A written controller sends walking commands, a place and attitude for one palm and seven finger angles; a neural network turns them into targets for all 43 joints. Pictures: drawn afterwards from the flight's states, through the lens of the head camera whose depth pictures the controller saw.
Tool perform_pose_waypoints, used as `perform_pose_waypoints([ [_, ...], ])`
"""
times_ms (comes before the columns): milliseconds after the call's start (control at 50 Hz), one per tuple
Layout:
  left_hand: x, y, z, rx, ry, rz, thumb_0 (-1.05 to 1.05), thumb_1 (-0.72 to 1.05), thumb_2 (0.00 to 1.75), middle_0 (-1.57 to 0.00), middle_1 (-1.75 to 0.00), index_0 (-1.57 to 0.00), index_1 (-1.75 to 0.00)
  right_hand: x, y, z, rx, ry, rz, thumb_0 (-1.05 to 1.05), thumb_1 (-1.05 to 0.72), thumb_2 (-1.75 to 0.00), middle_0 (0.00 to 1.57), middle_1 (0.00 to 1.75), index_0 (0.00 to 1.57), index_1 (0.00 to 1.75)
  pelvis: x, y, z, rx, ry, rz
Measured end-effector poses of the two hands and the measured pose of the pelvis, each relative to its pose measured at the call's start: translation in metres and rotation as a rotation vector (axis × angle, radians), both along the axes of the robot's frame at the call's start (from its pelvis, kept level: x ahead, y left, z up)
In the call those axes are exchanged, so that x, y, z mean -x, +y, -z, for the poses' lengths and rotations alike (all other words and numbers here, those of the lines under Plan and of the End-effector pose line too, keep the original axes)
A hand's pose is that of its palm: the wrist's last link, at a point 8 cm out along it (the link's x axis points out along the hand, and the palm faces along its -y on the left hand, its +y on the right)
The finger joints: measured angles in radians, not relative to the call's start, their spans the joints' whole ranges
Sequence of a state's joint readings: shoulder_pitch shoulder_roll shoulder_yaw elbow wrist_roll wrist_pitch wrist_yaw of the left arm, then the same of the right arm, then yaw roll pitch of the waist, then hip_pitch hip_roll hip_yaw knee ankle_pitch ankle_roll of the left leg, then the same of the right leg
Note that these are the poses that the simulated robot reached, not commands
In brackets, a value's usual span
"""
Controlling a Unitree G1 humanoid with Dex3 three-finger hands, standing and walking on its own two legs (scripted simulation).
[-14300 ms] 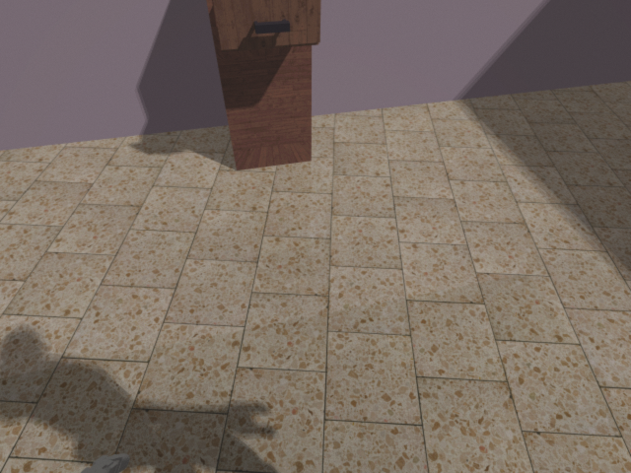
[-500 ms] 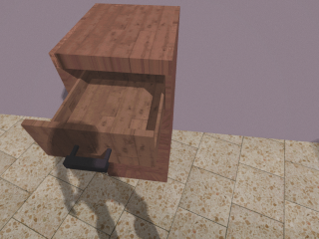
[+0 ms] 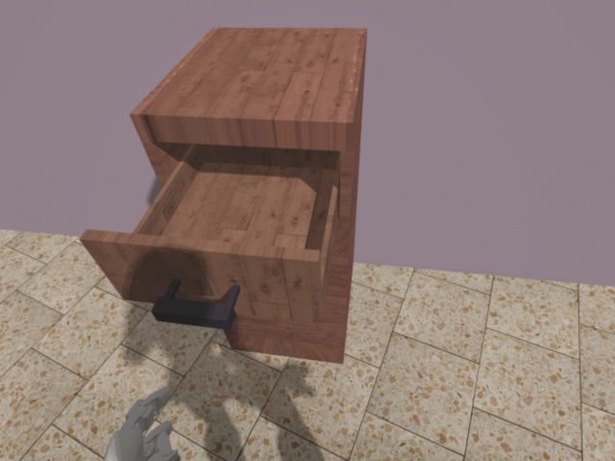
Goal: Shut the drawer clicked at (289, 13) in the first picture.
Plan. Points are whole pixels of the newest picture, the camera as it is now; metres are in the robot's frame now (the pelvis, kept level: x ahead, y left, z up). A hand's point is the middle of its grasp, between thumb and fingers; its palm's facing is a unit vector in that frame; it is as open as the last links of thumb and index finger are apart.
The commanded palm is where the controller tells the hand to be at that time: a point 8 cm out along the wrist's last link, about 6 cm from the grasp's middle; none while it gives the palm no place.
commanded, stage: raise the hand and make a fist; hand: left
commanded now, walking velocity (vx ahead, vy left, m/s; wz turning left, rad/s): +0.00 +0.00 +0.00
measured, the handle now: (199, 300) +0.34 +0.18 +0.02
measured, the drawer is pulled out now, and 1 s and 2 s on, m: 0.25 0.24 0.24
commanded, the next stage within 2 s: bring the fist close to the handle in 1.74 s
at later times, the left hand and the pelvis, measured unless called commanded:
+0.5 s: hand (194, 440) +0.15 +0.14 +0.02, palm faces -0.19 -0.98 -0.05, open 4.7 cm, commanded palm +0.13 +0.21 +0.02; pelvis -0.05 +0.01 -0.07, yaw +2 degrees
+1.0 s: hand (169, 420) +0.16 +0.16 +0.06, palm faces -0.09 -0.99 -0.08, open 3.1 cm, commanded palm +0.13 +0.21 +0.08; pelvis -0.02 +0.02 -0.04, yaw +0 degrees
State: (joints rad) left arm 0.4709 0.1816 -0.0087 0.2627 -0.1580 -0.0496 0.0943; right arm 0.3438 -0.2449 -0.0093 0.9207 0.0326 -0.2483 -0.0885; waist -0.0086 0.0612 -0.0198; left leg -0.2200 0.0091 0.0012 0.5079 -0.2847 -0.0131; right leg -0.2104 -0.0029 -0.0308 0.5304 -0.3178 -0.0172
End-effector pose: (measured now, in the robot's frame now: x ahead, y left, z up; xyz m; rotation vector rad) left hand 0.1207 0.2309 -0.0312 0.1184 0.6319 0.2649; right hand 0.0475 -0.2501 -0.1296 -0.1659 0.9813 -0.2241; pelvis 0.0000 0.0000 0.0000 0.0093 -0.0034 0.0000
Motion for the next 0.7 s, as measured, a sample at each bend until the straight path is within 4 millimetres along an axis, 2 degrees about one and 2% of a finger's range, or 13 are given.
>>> perform_pose_waypoints([
  [60,-0.049,-0.018,-0.046,0.039,-0.343,0.12,0.04,0.95,0.9,-0.27,-0.38,-0.27,-0.38,-0.045,-0.011,-0.018,0.044,-0.225,-0.03,0.02,-0.91,-0.9,0.2,0.3,0.2,0.3,0.008,0.004,0.008,-0.004,0.035,-0.008],
  [80,-0.056,-0.025,-0.052,0.069,-0.42,0.151,0.03,0.95,0.9,-0.28,-0.39,-0.28,-0.39,-0.06,-0.013,-0.027,0.055,-0.294,-0.04,0.02,-0.91,-0.9,0.2,0.3,0.2,0.3,0.01,0.005,0.011,-0.007,0.051,-0.002],
  [100,-0.055,-0.027,-0.049,0.103,-0.457,0.156,0.02,0.94,0.9,-0.3,-0.41,-0.27,-0.4,-0.073,-0.014,-0.036,0.064,-0.356,-0.053,0.02,-0.91,-0.9,0.2,0.3,0.2,0.3,0.012,0.005,0.015,-0.01,0.067,0.005],
  [140,-0.041,-0.031,-0.035,0.163,-0.502,0.212,0.02,0.93,0.9,-0.33,-0.45,-0.28,-0.42,-0.097,-0.014,-0.053,0.08,-0.452,-0.092,0.01,-0.91,-0.9,0.2,0.3,0.2,0.3,0.017,0.004,0.023,-0.014,0.088,0.015],
  [220,0.004,-0.039,-0.009,0.193,-0.507,0.364,0.01,0.92,0.9,-0.41,-0.53,-0.36,-0.51,-0.134,-0.005,-0.075,0.126,-0.576,-0.22,0.01,-0.91,-0.9,0.2,0.3,0.2,0.3,0.026,0.003,0.043,-0.009,0.126,0.008],
  [280,0.026,-0.029,-0.006,0.155,-0.528,0.37,0.02,0.91,0.9,-0.47,-0.59,-0.44,-0.58,-0.152,0.01,-0.074,0.13,-0.62,-0.286,0.01,-0.91,-0.9,0.2,0.3,0.2,0.3,0.034,0.004,0.058,0.008,0.139,-0.01],
  [320,0.03,-0.018,-0.014,0.117,-0.578,0.33,0.02,0.9,0.9,-0.51,-0.64,-0.49,-0.62,-0.158,0.023,-0.067,0.106,-0.629,-0.309,0.01,-0.9,-0.9,0.2,0.3,0.2,0.3,0.038,0.006,0.065,0.023,0.14,-0.023],
  [400,0.014,-0.01,-0.039,0.076,-0.709,0.304,0.02,0.9,0.9,-0.59,-0.72,-0.58,-0.71,-0.149,0.055,-0.042,0.024,-0.592,-0.331,0.01,-0.9,-0.9,0.2,0.3,0.2,0.3,0.046,0.009,0.072,0.048,0.138,-0.042],
  [440,-0.001,-0.016,-0.047,0.088,-0.728,0.356,0.02,0.9,0.9,-0.63,-0.76,-0.63,-0.76,-0.136,0.068,-0.029,-0.02,-0.549,-0.321,0.01,-0.9,-0.9,0.2,0.3,0.2,0.3,0.049,0.011,0.072,0.053,0.136,-0.043],
  [500,-0.021,-0.031,-0.051,0.123,-0.659,0.466,0.02,0.9,0.9,-0.68,-0.83,-0.69,-0.83,-0.108,0.079,-0.014,-0.074,-0.468,-0.272,0.01,-0.9,-0.9,0.2,0.3,0.21,0.3,0.05,0.014,0.067,0.05,0.136,-0.031],
  [580,-0.029,-0.035,-0.048,0.166,-0.52,0.486,0.02,0.9,0.9,-0.76,-0.91,-0.77,-0.91,-0.071,0.075,-0.006,-0.093,-0.37,-0.168,0.01,-0.9,-0.9,0.21,0.3,0.21,0.3,0.044,0.018,0.056,0.033,0.13,-0.006],
  [640,-0.026,-0.023,-0.053,0.161,-0.497,0.395,0.02,0.9,0.9,-0.83,-0.98,-0.83,-0.98,-0.053,0.062,-0.006,-0.063,-0.319,-0.11,0.01,-0.9,-0.9,0.21,0.3,0.21,0.3,0.039,0.02,0.05,0.026,0.12,0.006],
  [700,-0.02,-0.007,-0.063,0.105,-0.535,0.315,0.02,0.9,0.9,-0.89,-1.04,-0.89,-1.04,-0.045,0.047,-0.008,-0.017,-0.293,-0.1,0.01,-0.9,-0.9,0.21,0.3,0.21,0.3,0.036,0.021,0.048,0.027,0.116,0.004],
])
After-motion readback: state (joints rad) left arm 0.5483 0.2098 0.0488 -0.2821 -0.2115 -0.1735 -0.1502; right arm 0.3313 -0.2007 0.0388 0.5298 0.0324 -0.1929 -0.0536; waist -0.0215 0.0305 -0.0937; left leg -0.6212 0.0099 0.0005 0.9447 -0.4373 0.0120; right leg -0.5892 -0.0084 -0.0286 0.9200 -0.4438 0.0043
